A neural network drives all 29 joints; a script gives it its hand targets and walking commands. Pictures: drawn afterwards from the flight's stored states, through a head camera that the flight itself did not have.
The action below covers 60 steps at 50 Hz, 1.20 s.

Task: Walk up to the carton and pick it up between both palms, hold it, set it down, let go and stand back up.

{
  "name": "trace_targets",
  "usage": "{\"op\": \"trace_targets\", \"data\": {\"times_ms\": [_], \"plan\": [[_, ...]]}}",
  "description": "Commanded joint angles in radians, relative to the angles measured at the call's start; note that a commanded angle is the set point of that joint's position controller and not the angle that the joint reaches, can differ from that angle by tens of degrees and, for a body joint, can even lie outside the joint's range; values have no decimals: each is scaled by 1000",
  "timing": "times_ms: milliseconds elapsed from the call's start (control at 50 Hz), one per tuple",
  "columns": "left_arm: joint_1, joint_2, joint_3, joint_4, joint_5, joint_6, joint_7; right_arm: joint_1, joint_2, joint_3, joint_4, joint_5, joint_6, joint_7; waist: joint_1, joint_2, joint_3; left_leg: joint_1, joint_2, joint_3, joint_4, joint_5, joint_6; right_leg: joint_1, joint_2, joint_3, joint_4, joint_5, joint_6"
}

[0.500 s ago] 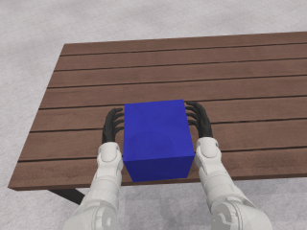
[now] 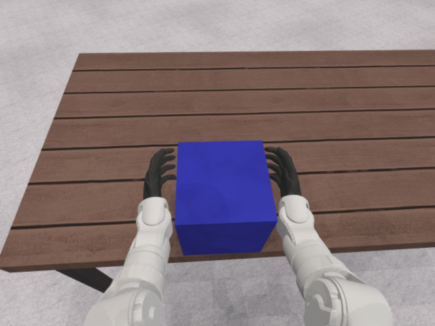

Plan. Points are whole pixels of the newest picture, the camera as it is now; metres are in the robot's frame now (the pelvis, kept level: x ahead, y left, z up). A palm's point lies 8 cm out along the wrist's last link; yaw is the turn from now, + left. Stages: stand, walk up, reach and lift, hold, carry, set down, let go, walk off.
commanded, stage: set down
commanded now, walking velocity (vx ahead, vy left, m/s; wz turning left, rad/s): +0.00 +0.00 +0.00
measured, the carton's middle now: (221, 200) +0.38 +0.04 -0.03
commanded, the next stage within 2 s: none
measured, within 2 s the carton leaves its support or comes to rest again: neither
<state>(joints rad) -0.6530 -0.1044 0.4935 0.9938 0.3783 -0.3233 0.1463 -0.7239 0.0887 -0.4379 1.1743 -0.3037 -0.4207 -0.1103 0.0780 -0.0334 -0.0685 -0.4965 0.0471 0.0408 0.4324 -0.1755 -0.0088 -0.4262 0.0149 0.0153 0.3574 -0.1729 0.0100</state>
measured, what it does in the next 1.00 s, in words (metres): stands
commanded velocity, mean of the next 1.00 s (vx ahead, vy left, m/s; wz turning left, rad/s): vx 0.00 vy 0.00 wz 0.00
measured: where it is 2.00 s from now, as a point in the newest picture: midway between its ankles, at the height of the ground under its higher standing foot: outside the picture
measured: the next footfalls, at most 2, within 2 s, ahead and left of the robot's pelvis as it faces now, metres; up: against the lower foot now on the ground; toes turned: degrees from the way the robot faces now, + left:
none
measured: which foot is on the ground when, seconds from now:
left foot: down 0.00-1.00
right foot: down 0.00-1.00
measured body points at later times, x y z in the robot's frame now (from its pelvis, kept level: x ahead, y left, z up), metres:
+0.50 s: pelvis +0.00 -0.01 -0.01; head +0.05 +0.02 +0.43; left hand +0.37 +0.21 -0.01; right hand +0.42 -0.12 +0.01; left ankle +0.01 +0.12 -0.74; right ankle -0.01 -0.13 -0.74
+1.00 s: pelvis -0.04 -0.02 -0.02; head +0.00 -0.01 +0.43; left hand +0.30 +0.20 -0.01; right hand +0.34 -0.15 +0.00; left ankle +0.01 +0.12 -0.74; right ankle -0.01 -0.13 -0.74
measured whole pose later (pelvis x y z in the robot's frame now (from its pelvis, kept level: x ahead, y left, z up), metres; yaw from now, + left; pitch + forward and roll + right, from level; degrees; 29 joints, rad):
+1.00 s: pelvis -0.04 -0.02 -0.02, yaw +2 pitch +11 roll -1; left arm -0.41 0.10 0.10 0.89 -0.13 -0.31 0.10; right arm -0.45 -0.12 0.10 0.91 0.23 -0.29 -0.06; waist 0.06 -0.02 -0.13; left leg -0.60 0.05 0.00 0.61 -0.20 -0.03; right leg -0.55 0.02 -0.02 0.61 -0.26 -0.01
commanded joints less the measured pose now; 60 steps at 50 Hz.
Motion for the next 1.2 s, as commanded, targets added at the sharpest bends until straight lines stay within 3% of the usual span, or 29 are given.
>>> {"op": "trace_targets", "data": {"times_ms": [0, 60, 140, 160, 260, 300, 320, 360, 400, 440, 500, 540, 560, 580, 600, 680, 720, 740, 760, 820, 840, 860, 920, 960, 1000, 1020, 1100, 1120, 1180], "plan": [[-316, 112, -170, -111, -159, -28, 53, -449, -177, 223, -104, 206, -2, 12, 41, 69, -726, 331, -34, 52, 135, 602, -68, 137, 69, -50, 45, 300, -45], [-398, 134, -196, -119, -235, -33, 77, -565, -220, 294, -97, 288, 20, 17, 85, 41, -782, 310, -24, 40, 180, 583, -79, 54, 75, -41, 72, 201, -45], [-510, 143, -249, -22, -299, -44, 73, -613, -231, 291, -16, 312, 70, 18, 22, -1, -697, 260, -13, 38, 184, 377, -70, -56, 72, -44, 69, 29, -42], [-440, 162, -271, -157, -338, -43, 84, -600, -283, 325, -149, 368, 51, 16, 25, 22, -832, 324, -15, 32, 198, 486, -82, -14, 82, -49, 94, 154, -44], [-444, 214, -248, 101, -356, -57, 41, -589, -298, 315, 39, 353, 69, 20, 13, -56, -729, 197, -26, 15, 217, 352, -63, -9, 59, -26, 117, 95, -26], [-529, 243, -273, 47, -375, -55, 30, -643, -321, 309, 77, 387, 78, 29, -16, -29, -693, 181, -22, -7, 206, 337, -67, -24, 47, -31, 128, 91, -21], [-445, 239, -260, 60, -357, -46, 27, -575, -332, 344, 105, 406, 79, 41, 26, -2, -653, 212, -16, -6, 188, 364, -74, -17, 48, -32, 126, 84, -26], [-117, 175, -298, -119, -367, -44, -5, -255, -277, 457, -5, 477, 0, 38, -12, 22, -715, 347, -24, -24, 239, 656, -81, 134, 61, -33, 151, 437, -24], [-402, 221, -349, -122, -374, -76, 7, -483, -342, 357, 42, 454, -12, 46, -37, 119, -744, 337, -18, -39, 251, 653, -110, -41, 56, -43, 153, 242, -22], [-266, 212, -361, -185, -364, -51, -1, -375, -357, 399, 27, 509, -37, 58, -20, 146, -714, 414, -5, -55, 260, 765, -118, -47, 67, -46, 137, 280, -33], [-116, 202, -384, -232, -374, -56, -15, -257, -361, 457, -41, 563, -72, 69, -19, 129, -586, 422, -12, -53, 229, 748, -107, 18, 62, -46, 109, 334, -25], [-472, 317, -336, 23, -398, -72, -29, -551, -343, 445, -23, 526, -25, 58, 5, 97, -539, 162, -48, 4, 201, 386, -69, -3, 26, 1, 116, 117, 2], [-173, 227, -423, -219, -412, -75, -18, -270, -350, 466, -159, 577, -58, 68, -21, 116, -583, 270, -35, -28, 198, 513, -82, 86, 48, -25, 135, 326, -10], [-232, 255, -407, -205, -434, -67, -15, -354, -355, 476, -180, 595, -39, 80, 2, 83, -570, 222, -32, -24, 184, 441, -70, 74, 45, -6, 133, 264, 4], [-48, 250, -380, -280, -414, -73, -22, -175, -347, 505, -254, 594, -61, 75, -7, 41, -613, 264, -42, -36, 188, 515, -65, 151, 50, -14, 144, 356, 8], [-225, 302, -421, -250, -480, -87, -20, -285, -339, 520, -310, 567, -9, 78, -5, 29, -636, 194, -49, -28, 191, 345, -46, 49, 39, -9, 131, 163, 3], [145, 254, -407, -410, -463, -64, -41, 27, -307, 569, -465, 576, -24, 68, -6, -39, -636, 240, -58, -24, 173, 430, -28, 217, 37, -7, 131, 348, 16], [-206, 361, -369, -217, -474, -76, -42, -324, -332, 487, -401, 516, 27, 59, -14, -13, -615, 51, -78, 1, 156, 177, -14, 134, 11, 35, 124, 121, 27], [-10, 294, -400, -341, -475, -70, -45, -80, -302, 551, -461, 550, 11, 65, -18, -38, -607, 128, -70, -5, 162, 265, -7, 205, 20, 33, 146, 207, 31], [-291, 333, -401, -276, -516, -70, -49, -323, -321, 488, -440, 504, 62, 64, -32, -56, -590, 11, -73, 8, 152, 92, -1, 119, 17, 29, 163, 40, 42], [60, 303, -360, -348, -493, -55, -62, 3, -268, 567, -510, 534, 35, 51, 5, -94, -558, 101, -71, 0, 149, 209, 10, 212, 8, 45, 151, 138, 42], [-260, 362, -378, -281, -509, -64, -56, -290, -307, 476, -441, 499, 68, 49, -32, -36, -530, 22, -75, 12, 140, 62, 3, 112, 8, 31, 158, -8, 42], [42, 299, -374, -372, -489, -30, -50, -2, -261, 550, -489, 531, 66, 40, 7, -62, -502, 120, -75, -4, 136, 138, -1, 195, 3, 46, 140, 24, 18], [-193, 332, -386, -308, -500, -28, -41, -169, -285, 481, -426, 500, 83, 38, -18, -5, -447, 88, -71, 5, 121, 39, -12, 100, -1, 23, 138, -109, 22], [6, 279, -415, -340, -470, 7, -45, -27, -257, 490, -430, 518, 82, 35, -28, 52, -421, 176, -68, -4, 118, 79, -20, 85, 4, 18, 112, -67, -7], [-296, 325, -436, -305, -515, 8, -28, -286, -306, 412, -384, 488, 112, 45, -49, 44, -413, 126, -55, -9, 102, -85, -22, -22, -5, 10, 110, -257, -10], [263, 237, -409, -497, -430, 69, -26, 211, -296, 470, -458, 530, 60, 42, -47, 53, -306, 393, -48, -16, 84, 160, -40, 165, 32, -20, 84, 48, -15], [-3, 290, -414, -450, -460, 69, -17, -3, -319, 433, -416, 510, 78, 42, -47, 76, -345, 334, -45, -25, 69, 64, -46, 77, 22, -9, 71, -94, -17], [-18, 285, -451, -411, -445, 114, -10, -70, -299, 401, -398, 462, 117, 51, -62, 61, -228, 253, -44, -34, 29, -58, -40, 60, 13, -8, 45, -210, -36]]}}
